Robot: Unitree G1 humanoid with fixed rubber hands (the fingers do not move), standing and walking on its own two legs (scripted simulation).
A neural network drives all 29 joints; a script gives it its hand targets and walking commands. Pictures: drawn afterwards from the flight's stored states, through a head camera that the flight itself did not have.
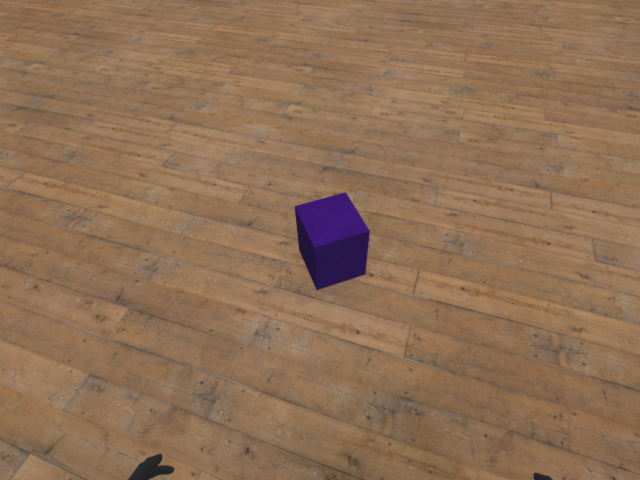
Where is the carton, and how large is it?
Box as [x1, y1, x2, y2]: [295, 192, 369, 289]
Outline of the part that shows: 345,192 295,206 299,250 316,289 364,274 369,231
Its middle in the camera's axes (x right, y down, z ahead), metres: +0.04 +0.01 +1.45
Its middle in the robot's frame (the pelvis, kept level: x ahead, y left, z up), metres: +1.00 +0.01 -0.62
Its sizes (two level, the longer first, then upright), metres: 0.210 0.200 0.250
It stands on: the floor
